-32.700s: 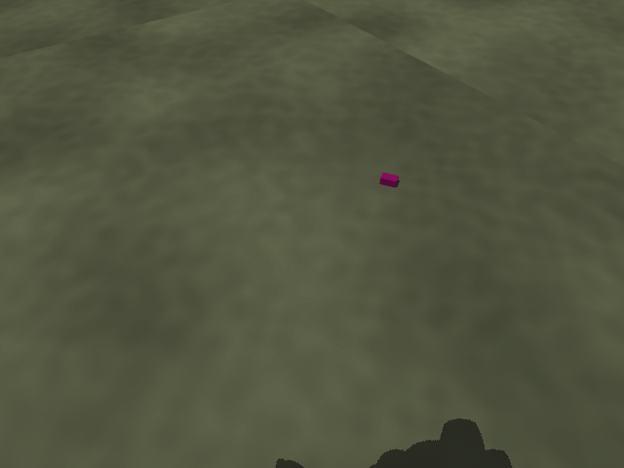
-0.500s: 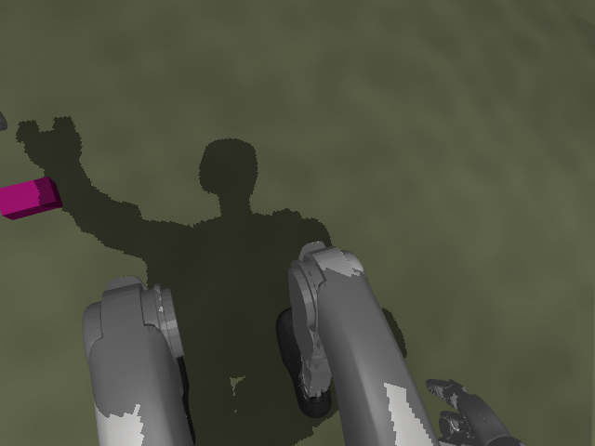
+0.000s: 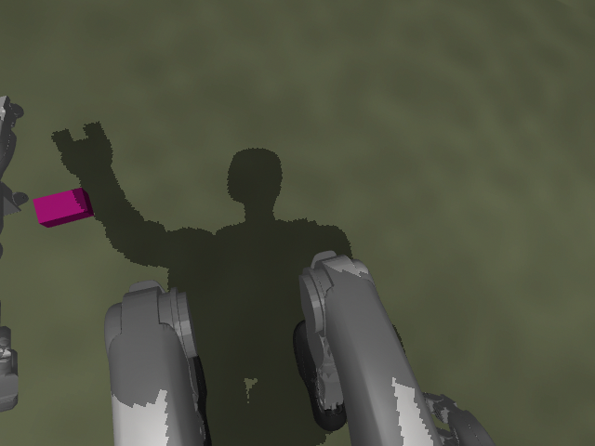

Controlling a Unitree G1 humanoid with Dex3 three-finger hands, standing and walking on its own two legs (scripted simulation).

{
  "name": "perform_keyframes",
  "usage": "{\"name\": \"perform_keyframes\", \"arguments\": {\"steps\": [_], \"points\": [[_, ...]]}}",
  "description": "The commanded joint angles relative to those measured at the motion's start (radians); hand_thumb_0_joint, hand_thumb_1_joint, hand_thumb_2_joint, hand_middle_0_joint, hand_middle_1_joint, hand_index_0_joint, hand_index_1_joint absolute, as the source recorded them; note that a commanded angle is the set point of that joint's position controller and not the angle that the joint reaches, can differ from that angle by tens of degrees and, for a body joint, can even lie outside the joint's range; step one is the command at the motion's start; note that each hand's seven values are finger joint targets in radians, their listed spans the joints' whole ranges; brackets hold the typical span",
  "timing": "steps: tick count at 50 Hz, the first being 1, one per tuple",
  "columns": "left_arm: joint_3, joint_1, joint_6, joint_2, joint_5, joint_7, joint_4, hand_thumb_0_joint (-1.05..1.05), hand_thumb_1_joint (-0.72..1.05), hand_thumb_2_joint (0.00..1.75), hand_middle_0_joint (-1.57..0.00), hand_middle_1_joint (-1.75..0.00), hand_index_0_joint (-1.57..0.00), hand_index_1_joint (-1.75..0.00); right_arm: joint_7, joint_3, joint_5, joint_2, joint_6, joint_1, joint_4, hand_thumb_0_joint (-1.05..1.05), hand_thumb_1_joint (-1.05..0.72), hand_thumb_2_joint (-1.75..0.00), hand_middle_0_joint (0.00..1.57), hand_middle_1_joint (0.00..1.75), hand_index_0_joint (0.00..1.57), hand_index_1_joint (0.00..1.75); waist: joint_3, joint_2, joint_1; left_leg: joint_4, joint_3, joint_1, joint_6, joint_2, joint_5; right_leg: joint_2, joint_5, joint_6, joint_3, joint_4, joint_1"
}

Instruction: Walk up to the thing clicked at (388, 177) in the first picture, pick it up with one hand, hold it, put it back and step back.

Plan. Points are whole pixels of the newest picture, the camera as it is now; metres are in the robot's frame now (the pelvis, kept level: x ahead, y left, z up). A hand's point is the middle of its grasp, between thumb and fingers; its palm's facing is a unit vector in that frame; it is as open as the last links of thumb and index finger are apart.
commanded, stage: home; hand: left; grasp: from above
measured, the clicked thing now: (64, 207) +0.48 +0.33 -0.35
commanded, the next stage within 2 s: none
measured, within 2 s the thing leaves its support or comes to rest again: neither
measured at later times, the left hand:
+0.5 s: hand out of the picture +0.28 +0.27 +0.08, palm faces -0.08 -0.83 -0.55, open 7.4 cm
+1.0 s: hand out of the picture +0.23 +0.22 +0.29, palm faces +0.22 -0.95 -0.22, open 7.4 cm
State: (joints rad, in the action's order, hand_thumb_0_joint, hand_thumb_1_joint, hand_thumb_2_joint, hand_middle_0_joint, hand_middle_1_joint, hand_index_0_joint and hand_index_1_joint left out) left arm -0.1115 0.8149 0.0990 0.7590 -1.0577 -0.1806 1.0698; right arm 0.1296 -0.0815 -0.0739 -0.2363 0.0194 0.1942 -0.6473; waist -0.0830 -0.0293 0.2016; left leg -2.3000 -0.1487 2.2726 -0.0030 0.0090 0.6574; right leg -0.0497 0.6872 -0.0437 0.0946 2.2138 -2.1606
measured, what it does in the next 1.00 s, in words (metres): rises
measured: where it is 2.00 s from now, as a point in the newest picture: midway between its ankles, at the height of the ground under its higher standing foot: (260, 409)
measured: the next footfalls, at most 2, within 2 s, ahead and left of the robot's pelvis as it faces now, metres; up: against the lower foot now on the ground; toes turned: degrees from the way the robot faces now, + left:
none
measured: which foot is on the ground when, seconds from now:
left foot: down 0.00-1.00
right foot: down 0.00-1.00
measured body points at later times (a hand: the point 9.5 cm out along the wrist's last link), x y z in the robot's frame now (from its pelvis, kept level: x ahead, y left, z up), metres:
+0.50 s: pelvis +0.01 +0.00 +0.19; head +0.16 +0.05 +0.61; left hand +0.28 +0.31 +0.12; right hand +0.25 -0.22 +0.09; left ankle +0.08 +0.12 -0.33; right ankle +0.10 -0.13 -0.33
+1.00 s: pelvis +0.08 +0.01 +0.34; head +0.11 +0.02 +0.79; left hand +0.21 +0.27 +0.30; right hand +0.26 -0.21 +0.26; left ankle +0.08 +0.12 -0.33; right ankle +0.10 -0.13 -0.33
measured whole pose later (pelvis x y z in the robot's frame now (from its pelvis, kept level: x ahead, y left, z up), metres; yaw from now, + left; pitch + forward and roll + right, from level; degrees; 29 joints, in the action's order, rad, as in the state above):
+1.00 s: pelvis +0.08 +0.01 +0.34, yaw +10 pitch +13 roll -3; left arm -0.05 -0.45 -0.44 0.23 0.07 -0.06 -0.09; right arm -0.18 -0.05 0.04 -0.21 -0.16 0.31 -0.52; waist -0.18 -0.06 0.07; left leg -1.07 -0.07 0.81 0.00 0.02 0.49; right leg -0.02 0.50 -0.01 0.04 0.99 -0.73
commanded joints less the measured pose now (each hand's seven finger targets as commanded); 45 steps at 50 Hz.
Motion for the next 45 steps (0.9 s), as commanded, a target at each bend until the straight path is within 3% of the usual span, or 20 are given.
{"name": "perform_keyframes", "arguments": {"steps": [1,3,4,6,9,11,12,13,15,18,23,28,35,38,45], "points": [[-0.05,0.039,-0.068,0.196,0.203,0.07,-0.326,0.0,0.66,0.8,-0.18,-0.27,-0.18,-0.27,-0.027,0.127,0.039,-0.261,0.007,0.165,0.046,0.0,-0.9,-0.9,0.2,0.3,0.2,0.3,-0.759,-0.2,-0.071,0.353,0.081,-0.64,-0.039,-0.006,-0.224,-0.022,-0.275,0.075,0.022,-0.332,0.451],[-0.037,-0.024,-0.085,0.135,0.283,0.106,-0.42,0.0,0.82,0.89,-0.2,-0.3,-0.2,-0.3,-0.042,0.134,0.046,-0.258,0.008,0.14,0.054,0.0,-0.9,-0.9,0.2,0.3,0.2,0.3,-0.676,-0.161,-0.072,0.389,0.076,-0.634,-0.04,-0.005,-0.183,-0.016,-0.235,0.084,0.017,-0.384,0.434],[-0.041,-0.034,-0.088,0.131,0.318,0.123,-0.513,0.0,0.9,0.9,-0.2,-0.3,-0.2,-0.3,-0.047,0.137,0.052,-0.244,0.008,0.129,0.071,0.0,-0.9,-0.9,0.2,0.3,0.2,0.3,-0.708,-0.175,-0.084,0.426,0.073,-0.664,-0.04,-0.002,-0.158,-0.014,-0.215,0.081,0.011,-0.405,0.47],[-0.055,-0.095,-0.101,0.119,0.378,0.141,-0.585,0.0,0.9,0.9,-0.2,-0.3,-0.2,-0.3,-0.056,0.146,0.063,-0.235,0.005,0.095,0.092,0.0,-0.9,-0.9,0.2,0.3,0.2,0.3,-0.721,-0.162,-0.105,0.485,0.064,-0.715,-0.04,0.007,-0.109,-0.013,-0.184,0.077,0.003,-0.445,0.518],[-0.023,-0.179,-0.111,0.026,0.476,0.153,-0.697,0.0,0.9,0.9,-0.2,-0.3,-0.2,-0.3,-0.071,0.15,0.078,-0.216,-0.011,0.061,0.118,0.0,-0.9,-0.9,0.2,0.3,0.2,0.3,-0.685,-0.163,-0.102,0.574,0.052,-0.77,-0.037,0.013,-0.059,-0.007,-0.161,0.073,-0.003,-0.498,0.563],[-0.053,-0.217,-0.122,0.034,0.524,0.143,-0.766,0.0,0.9,0.9,-0.2,-0.3,-0.2,-0.3,-0.087,0.152,0.087,-0.214,-0.023,0.045,0.124,0.0,-0.9,-0.9,0.2,0.3,0.2,0.3,-0.694,-0.168,-0.115,0.627,0.046,-0.842,-0.034,0.015,-0.06,-0.002,-0.165,0.071,-0.008,-0.542,0.612],[-0.039,-0.285,-0.135,-0.001,0.542,0.142,-0.737,0.0,0.9,0.9,-0.2,-0.3,-0.2,-0.3,-0.094,0.151,0.091,-0.213,-0.029,0.032,0.126,0.0,-0.9,-0.9,0.2,0.3,0.2,0.3,-0.649,-0.152,-0.115,0.66,0.038,-0.862,-0.03,0.017,-0.051,0.0,-0.155,0.071,-0.006,-0.556,0.612],[-0.017,-0.295,-0.143,-0.038,0.567,0.142,-0.799,0.0,0.9,0.9,-0.2,-0.3,-0.2,-0.3,-0.101,0.153,0.093,-0.206,-0.036,0.02,0.138,0.0,-0.9,-0.9,0.2,0.3,0.2,0.3,-0.64,-0.17,-0.108,0.687,0.042,-0.885,-0.029,0.018,-0.043,0.002,-0.15,0.071,-0.009,-0.581,0.627],[-0.039,-0.369,-0.171,-0.049,0.616,0.133,-0.831,0.0,0.9,0.9,-0.2,-0.3,-0.2,-0.3,-0.118,0.152,0.101,-0.208,-0.052,0.001,0.145,0.0,-0.9,-0.9,0.2,0.3,0.2,0.3,-0.636,-0.174,-0.127,0.753,0.022,-0.961,-0.022,0.018,-0.028,0.006,-0.141,0.069,-0.012,-0.619,0.666],[-0.017,-0.447,-0.207,-0.115,0.692,0.13,-0.906,0.0,0.9,0.9,-0.2,-0.3,-0.2,-0.3,-0.139,0.15,0.109,-0.2,-0.078,-0.029,0.163,0.0,-0.9,-0.9,0.2,0.3,0.2,0.3,-0.607,-0.171,-0.116,0.825,0.008,-1.043,-0.018,0.016,-0.033,0.012,-0.147,0.068,-0.019,-0.681,0.725],[-0.012,-0.608,-0.276,-0.183,0.825,0.113,-0.943,0.0,0.9,0.9,-0.2,-0.3,-0.2,-0.3,-0.171,0.13,0.114,-0.17,-0.113,-0.065,0.178,0.0,-0.9,-0.9,0.2,0.3,0.2,0.3,-0.522,-0.125,-0.115,0.914,0.035,-1.122,-0.021,0.009,-0.054,0.013,-0.143,0.066,-0.044,-0.818,0.859],[-0.014,-0.741,-0.335,-0.232,0.939,0.094,-1.04,0.0,0.9,0.9,-0.2,-0.3,-0.2,-0.3,-0.202,0.113,0.118,-0.139,-0.144,-0.065,0.21,0.0,-0.9,-0.9,0.2,0.3,0.2,0.3,-0.493,-0.091,-0.118,1.016,0.065,-1.234,-0.024,0.001,-0.113,0.011,-0.185,0.065,-0.063,-0.974,1.047],[-0.006,-0.922,-0.415,-0.34,1.044,0.086,-1.119,0.0,0.9,0.9,-0.2,-0.3,-0.2,-0.3,-0.259,0.088,0.114,-0.112,-0.182,-0.012,0.207,0.0,-0.9,-0.9,0.2,0.3,0.2,0.3,-0.411,-0.092,-0.116,1.176,0.062,-1.435,-0.012,0.007,-0.283,0.014,-0.324,0.063,-0.062,-1.126,1.251],[-0.022,-1.015,-0.445,-0.364,1.084,0.087,-1.15,0.0,0.9,0.9,-0.2,-0.3,-0.2,-0.3,-0.282,0.079,0.113,-0.107,-0.198,0.012,0.22,0.0,-0.9,-0.9,0.2,0.3,0.2,0.3,-0.365,-0.081,-0.129,1.247,0.057,-1.511,-0.007,0.008,-0.352,0.013,-0.374,0.063,-0.051,-1.19,1.328],[0.006,-1.212,-0.49,-0.428,1.13,0.104,-1.3,0.0,0.9,0.9,-0.2,-0.3,-0.2,-0.3,-0.316,0.074,0.104,-0.085,-0.23,0.049,0.266,0.0,-0.9,-0.9,0.2,0.3,0.2,0.3,-0.272,-0.071,-0.145,1.377,0.088,-1.632,-0.005,-0.003,-0.414,0.006,-0.431,0.058,-0.037,-1.341,1.49]]}}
